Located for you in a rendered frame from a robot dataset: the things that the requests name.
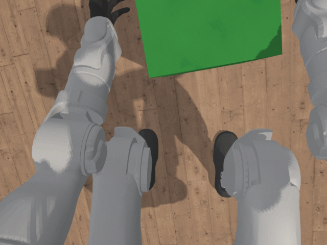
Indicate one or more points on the left robot upper arm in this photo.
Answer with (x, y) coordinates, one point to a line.
(41, 211)

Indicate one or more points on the right robot upper arm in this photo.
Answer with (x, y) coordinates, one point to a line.
(316, 132)

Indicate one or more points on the robot left hand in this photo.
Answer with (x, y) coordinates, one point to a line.
(105, 7)

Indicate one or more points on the robot left forearm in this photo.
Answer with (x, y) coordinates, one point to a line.
(89, 81)

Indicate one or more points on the carton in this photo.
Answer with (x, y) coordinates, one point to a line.
(181, 36)

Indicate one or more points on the robot right forearm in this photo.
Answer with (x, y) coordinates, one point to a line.
(310, 27)

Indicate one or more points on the right robot foot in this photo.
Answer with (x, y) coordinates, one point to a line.
(222, 144)

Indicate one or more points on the left robot thigh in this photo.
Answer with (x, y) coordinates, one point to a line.
(115, 215)

